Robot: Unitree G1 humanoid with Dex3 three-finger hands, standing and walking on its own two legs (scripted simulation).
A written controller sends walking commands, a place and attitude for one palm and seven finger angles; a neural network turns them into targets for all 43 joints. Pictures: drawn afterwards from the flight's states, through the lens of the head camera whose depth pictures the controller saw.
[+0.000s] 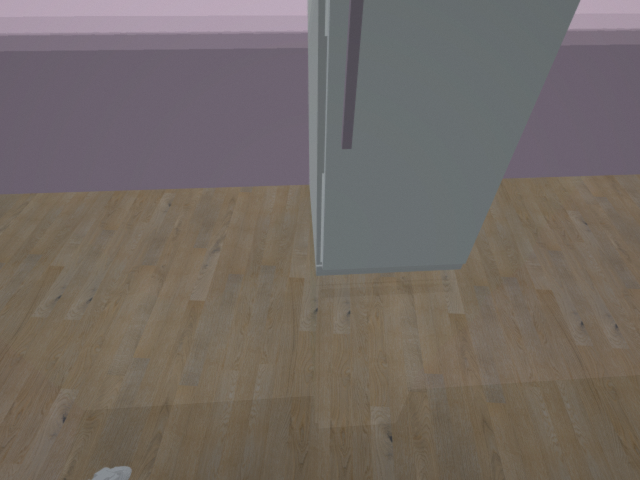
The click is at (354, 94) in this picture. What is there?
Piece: fridge door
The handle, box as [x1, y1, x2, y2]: [341, 0, 363, 148]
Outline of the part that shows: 363,0 349,0 341,136 342,148 351,148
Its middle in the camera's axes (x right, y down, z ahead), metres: +0.07 -0.39 +0.93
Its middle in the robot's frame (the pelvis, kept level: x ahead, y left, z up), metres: +0.96 -0.02 +0.08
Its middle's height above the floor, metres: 0.85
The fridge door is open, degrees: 0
